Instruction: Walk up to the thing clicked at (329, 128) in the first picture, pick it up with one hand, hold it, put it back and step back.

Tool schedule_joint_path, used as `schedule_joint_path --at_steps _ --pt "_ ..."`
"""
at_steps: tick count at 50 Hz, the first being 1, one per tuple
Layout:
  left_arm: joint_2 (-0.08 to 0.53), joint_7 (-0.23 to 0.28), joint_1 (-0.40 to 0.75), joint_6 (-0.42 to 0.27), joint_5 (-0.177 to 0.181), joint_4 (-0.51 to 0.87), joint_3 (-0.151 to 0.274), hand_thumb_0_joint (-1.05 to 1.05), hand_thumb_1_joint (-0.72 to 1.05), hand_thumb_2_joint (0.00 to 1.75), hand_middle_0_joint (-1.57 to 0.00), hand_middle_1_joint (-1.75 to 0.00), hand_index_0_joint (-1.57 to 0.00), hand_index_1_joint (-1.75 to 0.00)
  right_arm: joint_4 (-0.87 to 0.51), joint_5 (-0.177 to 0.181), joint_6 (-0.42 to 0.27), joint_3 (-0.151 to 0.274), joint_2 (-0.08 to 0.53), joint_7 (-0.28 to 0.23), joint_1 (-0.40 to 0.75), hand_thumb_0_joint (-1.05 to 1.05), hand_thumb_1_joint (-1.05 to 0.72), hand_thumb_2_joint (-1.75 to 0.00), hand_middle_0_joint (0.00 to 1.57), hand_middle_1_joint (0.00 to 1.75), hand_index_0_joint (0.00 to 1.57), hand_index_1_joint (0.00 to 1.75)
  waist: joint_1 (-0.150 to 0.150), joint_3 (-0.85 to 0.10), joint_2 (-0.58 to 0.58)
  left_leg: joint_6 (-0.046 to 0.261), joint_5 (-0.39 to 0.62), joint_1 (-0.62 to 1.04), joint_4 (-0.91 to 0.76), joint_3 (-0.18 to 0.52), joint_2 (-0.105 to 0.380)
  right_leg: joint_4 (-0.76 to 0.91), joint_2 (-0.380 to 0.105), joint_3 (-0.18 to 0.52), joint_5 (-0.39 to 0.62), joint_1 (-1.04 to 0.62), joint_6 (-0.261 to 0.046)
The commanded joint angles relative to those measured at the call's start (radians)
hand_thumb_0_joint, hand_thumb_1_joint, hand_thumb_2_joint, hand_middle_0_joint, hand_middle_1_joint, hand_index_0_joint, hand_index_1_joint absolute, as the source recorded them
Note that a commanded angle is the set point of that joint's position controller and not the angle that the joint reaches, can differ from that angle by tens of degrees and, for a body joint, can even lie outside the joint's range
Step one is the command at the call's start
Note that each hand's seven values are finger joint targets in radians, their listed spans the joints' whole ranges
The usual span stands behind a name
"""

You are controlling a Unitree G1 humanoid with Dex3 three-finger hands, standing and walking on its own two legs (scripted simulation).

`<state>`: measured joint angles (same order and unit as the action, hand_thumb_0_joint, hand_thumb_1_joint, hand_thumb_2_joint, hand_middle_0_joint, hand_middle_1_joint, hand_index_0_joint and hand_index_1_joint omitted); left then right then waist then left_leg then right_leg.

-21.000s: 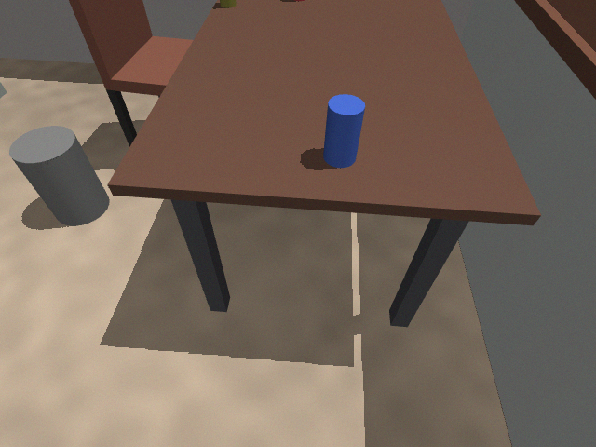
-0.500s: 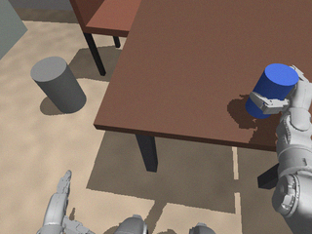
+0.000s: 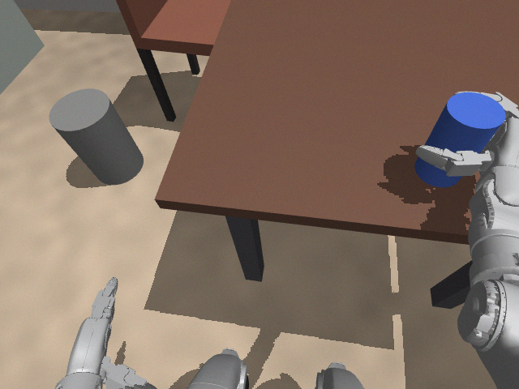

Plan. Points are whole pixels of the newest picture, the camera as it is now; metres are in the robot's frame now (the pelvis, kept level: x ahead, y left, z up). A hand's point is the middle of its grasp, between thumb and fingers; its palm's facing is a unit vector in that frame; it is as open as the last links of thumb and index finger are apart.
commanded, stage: open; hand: right
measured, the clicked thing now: (454, 143) +0.48 -0.23 +0.07
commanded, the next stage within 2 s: withdraw in 0.20 s
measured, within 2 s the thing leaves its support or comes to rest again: neither
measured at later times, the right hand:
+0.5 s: hand (471, 131) +0.48 -0.25 +0.10, palm faces +0.29 +0.96 -0.01, open 16.7 cm
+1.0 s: hand out of the picture +0.46 -0.37 +0.18, palm faces +0.47 +0.84 -0.28, open 17.4 cm
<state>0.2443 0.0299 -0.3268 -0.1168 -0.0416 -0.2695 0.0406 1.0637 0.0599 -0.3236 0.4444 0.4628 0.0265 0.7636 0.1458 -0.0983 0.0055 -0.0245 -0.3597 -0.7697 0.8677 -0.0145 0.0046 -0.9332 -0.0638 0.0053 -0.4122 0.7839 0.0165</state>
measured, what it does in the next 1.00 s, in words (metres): stands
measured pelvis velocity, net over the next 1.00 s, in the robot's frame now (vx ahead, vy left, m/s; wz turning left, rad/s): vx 0.03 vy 0.00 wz -0.01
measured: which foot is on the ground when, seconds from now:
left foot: down 0.00-1.00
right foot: down 0.00-1.00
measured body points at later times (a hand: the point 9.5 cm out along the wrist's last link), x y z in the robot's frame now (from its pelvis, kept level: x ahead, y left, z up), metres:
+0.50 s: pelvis +0.01 +0.00 +0.00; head +0.09 -0.02 +0.44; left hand +0.16 +0.27 -0.03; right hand +0.46 -0.30 +0.10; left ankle +0.03 +0.14 -0.69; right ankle +0.02 -0.13 -0.69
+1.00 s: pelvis +0.03 +0.00 +0.03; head +0.09 +0.00 +0.48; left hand +0.18 +0.26 -0.05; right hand +0.43 -0.41 +0.20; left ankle +0.03 +0.14 -0.69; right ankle +0.02 -0.13 -0.69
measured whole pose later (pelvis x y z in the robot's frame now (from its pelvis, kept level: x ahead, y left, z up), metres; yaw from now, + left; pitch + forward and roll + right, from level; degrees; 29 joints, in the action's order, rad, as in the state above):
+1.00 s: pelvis +0.03 +0.00 +0.03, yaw +0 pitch +11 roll +1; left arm 0.26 0.02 -0.31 -0.05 0.04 -0.43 0.03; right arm 1.03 -0.02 -0.06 0.45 0.74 0.07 0.74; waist 0.06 -0.09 -0.02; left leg -0.03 -0.33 -0.54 0.67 -0.01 0.02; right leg -0.71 -0.05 -0.01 -0.36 0.54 0.02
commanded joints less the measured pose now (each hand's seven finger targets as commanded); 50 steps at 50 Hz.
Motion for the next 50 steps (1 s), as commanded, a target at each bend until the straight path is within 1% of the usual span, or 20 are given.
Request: schedule_joint_path --at_steps 1,3,5,10,12,13,18,22,26,28,29,31,34,35,39,40,42,45,48,50 --pt "0.14 0.008 -0.011 -0.043 0.013 0.145 0.066 0.0 -0.55 0.06 -0.05 -0.05 -0.05 -0.05 -0.134 0.014 -0.06 0.008 0.213 0.012 0.4 0.0 0.43 -0.29 0.72 0.52 0.73 0.52 0.004 -0.343 -0.092 0.028 0.168 0.137 -0.106 -0.017 -0.033 0.138 0.041 0.01 0.169 -0.224 -0.022" --pt "0.15 0.014 0.038 -0.046 0.011 0.207 0.079 0.0 -0.55 0.06 -0.05 -0.05 -0.05 -0.05 -0.251 0.006 -0.079 0.006 0.249 0.009 0.523 0.0 0.46 -0.23 0.64 0.45 0.65 0.45 0.012 -0.453 -0.109 0.028 0.162 0.159 -0.101 -0.01 -0.032 0.133 0.036 0.009 0.159 -0.271 -0.022" --pt "0.154 0.009 -0.04 -0.037 0.011 0.16 0.088 0.0 -0.55 0.06 -0.05 -0.05 -0.05 -0.05 -0.196 0.014 -0.065 0.013 0.235 0.014 0.443 0.0 0.45 -0.21 0.58 0.4 0.58 0.4 0.005 -0.383 -0.116 0.031 0.166 0.144 -0.099 -0.018 -0.034 0.138 0.039 0.01 0.17 -0.247 -0.018" --pt "0.183 0.013 -0.036 -0.029 0.016 0.191 0.115 0.0 -0.56 0.06 -0.05 -0.04 -0.04 -0.05 -0.174 0.014 -0.048 0.022 0.231 0.02 0.397 0.0 0.45 -0.12 0.42 0.26 0.41 0.26 0.013 -0.42 -0.074 0.025 0.231 0.17 -0.088 -0.015 -0.031 0.114 0.042 0.005 0.236 -0.253 -0.024" --pt "0.126 0.006 -0.014 -0.025 0.019 0.191 0.07 0.0 -0.57 0.07 -0.05 -0.04 -0.04 -0.06 -0.243 0.014 -0.054 0.001 0.211 0.024 0.453 0.0 0.47 -0.08 0.33 0.2 0.33 0.2 0.003 -0.432 -0.109 0.028 0.247 0.158 -0.084 -0.008 -0.028 0.108 0.041 0.001 0.269 -0.274 -0.023" --pt "0.154 0.011 -0.006 -0.025 0.02 0.203 0.096 0.0 -0.57 0.07 -0.05 -0.04 -0.04 -0.06 -0.23 0.014 -0.052 0.012 0.223 0.022 0.444 0.0 0.46 -0.06 0.31 0.17 0.3 0.17 0.01 -0.428 -0.095 0.03 0.23 0.144 -0.085 -0.018 -0.034 0.116 0.037 0.009 0.266 -0.284 -0.02" --pt "0.137 0.009 -0.013 -0.015 0.023 0.214 0.071 0.0 -0.53 0.04 -0.06 -0.05 -0.05 -0.05 -0.25 0.017 -0.051 0.028 0.26 0.026 0.434 0.0 0.49 -0.08 0.11 0.1 0.11 0.1 0.0 -0.425 -0.08 0.023 0.24 0.202 -0.094 -0.005 -0.025 0.11 0.046 -0.003 0.238 -0.24 -0.028" --pt "0.187 0.018 -0.048 0.001 0.026 0.193 0.114 0.0 -0.53 0.04 -0.06 -0.05 -0.05 -0.05 -0.312 0.018 -0.045 0.086 0.382 0.029 0.459 0.0 0.47 -0.04 0.09 0.06 0.08 0.06 -0.015 -0.477 -0.136 0.027 0.279 0.239 -0.1 -0.006 -0.024 0.117 0.05 -0.006 0.289 -0.301 -0.021" --pt "0.138 0.02 -0.001 0.008 0.035 0.174 0.063 0.0 -0.53 0.04 -0.05 -0.04 -0.05 -0.05 -0.404 0.025 -0.026 0.109 0.439 0.034 0.514 0.0 0.51 -0.02 0.08 0.05 0.07 0.05 -0.046 -0.51 -0.165 0.027 0.307 0.314 -0.118 0.0 -0.018 0.131 0.055 -0.011 0.311 -0.317 -0.023" --pt "0.167 0.028 0.022 0.009 0.04 0.152 0.07 0.0 -0.54 0.04 -0.05 -0.04 -0.04 -0.05 -0.345 0.025 0.01 0.108 0.448 0.046 0.463 0.0 0.5 -0.01 0.08 0.04 0.07 0.04 -0.051 -0.493 -0.157 0.03 0.313 0.32 -0.132 -0.009 -0.023 0.153 0.052 -0.004 0.332 -0.335 -0.018" --pt "0.113 0.025 0.019 0.013 0.042 0.122 0.021 0.0 -0.54 0.04 -0.05 -0.04 -0.04 -0.05 -0.433 0.029 0.007 0.087 0.444 0.052 0.549 0.0 0.51 -0.01 0.08 0.04 0.07 0.04 -0.056 -0.495 -0.212 0.035 0.314 0.306 -0.135 -0.012 -0.024 0.162 0.048 0.0 0.371 -0.368 -0.012" --pt "0.125 0.035 0.015 0.018 0.05 0.048 0.039 0.0 -0.54 0.04 -0.05 -0.04 -0.04 -0.04 -0.369 0.03 0.039 0.092 0.473 0.067 0.512 0.0 0.49 -0.01 0.08 0.04 0.07 0.04 -0.063 -0.46 -0.211 0.037 0.306 0.303 -0.154 -0.017 -0.025 0.182 0.045 0.002 0.382 -0.389 -0.009" --pt "0.148 0.041 0.12 0.003 0.06 0.089 0.023 0.0 -0.54 0.04 -0.05 -0.04 -0.05 -0.04 -0.272 0.049 0.093 0.048 0.418 0.116 0.465 0.0 0.49 -0.02 0.07 0.04 0.07 0.04 -0.047 -0.418 -0.132 0.03 0.281 0.318 -0.183 -0.023 -0.025 0.214 0.039 0.007 0.334 -0.376 -0.014" --pt "0.162 0.047 0.089 0.004 0.061 0.062 0.033 0.0 -0.54 0.04 -0.05 -0.04 -0.05 -0.04 -0.259 0.051 0.106 0.066 0.46 0.13 0.48 0.0 0.49 -0.02 0.07 0.04 0.07 0.04 -0.042 -0.43 -0.12 0.028 0.296 0.325 -0.188 -0.025 -0.025 0.217 0.038 0.007 0.35 -0.382 -0.016" --pt "0.165 0.053 0.027 -0.001 0.074 0.028 0.031 0.0 -0.56 0.07 -0.06 -0.05 -0.05 -0.06 -0.196 0.075 0.169 0.03 0.419 0.189 0.443 0.0 0.48 -0.05 0.06 0.06 0.06 0.06 -0.029 -0.332 -0.073 0.024 0.271 0.299 -0.222 -0.026 -0.022 0.255 0.04 0.003 0.321 -0.394 -0.024" --pt "0.159 0.042 0.061 0.007 0.075 0.04 0.03 0.0 -0.55 0.06 -0.06 -0.05 -0.05 -0.06 -0.066 -0.051 0.184 0.04 0.588 0.129 0.306 0.0 0.49 -0.05 0.07 0.06 0.07 0.05 -0.102 -0.273 -0.047 0.027 0.234 0.31 -0.248 -0.033 -0.016 0.282 0.049 -0.015 0.305 -0.375 -0.015" --pt "0.201 0.033 -0.036 0.021 0.079 0.006 0.09 0.0 -0.54 0.05 -0.06 -0.05 -0.05 -0.05 -0.227 -0.034 0.182 0.016 0.554 0.087 0.425 0.0 0.51 -0.04 0.07 0.06 0.07 0.06 -0.064 -0.294 -0.066 0.025 0.26 0.325 -0.261 -0.025 -0.012 0.298 0.051 -0.022 0.303 -0.41 -0.022" --pt "0.158 0.008 -0.047 0.026 0.086 -0.062 0.067 0.0 -0.53 0.05 -0.06 -0.04 -0.05 -0.05 -0.204 -0.065 0.203 0.032 0.595 0.046 0.345 0.0 0.54 -0.04 0.06 0.06 0.06 0.06 -0.087 -0.27 -0.091 0.028 0.289 0.325 -0.263 -0.033 -0.016 0.298 0.054 -0.027 0.353 -0.426 -0.017" --pt "0.168 -0.008 0.062 0.027 0.091 -0.008 0.062 0.0 -0.52 0.05 -0.05 -0.05 -0.06 -0.04 -0.276 -0.089 0.199 0.082 0.681 0.004 0.381 0.0 0.56 -0.05 0.06 0.05 0.06 0.05 -0.113 -0.393 -0.097 0.03 0.395 0.424 -0.251 -0.023 -0.007 0.292 0.056 -0.031 0.462 -0.454 -0.012" --pt "0.117 -0.016 0.094 0.029 0.094 -0.001 0.013 0.0 -0.52 0.05 -0.06 -0.05 -0.06 -0.04 -0.346 -0.09 0.186 0.071 0.659 -0.013 0.411 0.0 0.55 -0.05 0.06 0.05 0.05 0.05 -0.126 -0.424 -0.149 0.032 0.404 0.445 -0.257 -0.022 -0.007 0.293 0.055 -0.033 0.489 -0.491 -0.005"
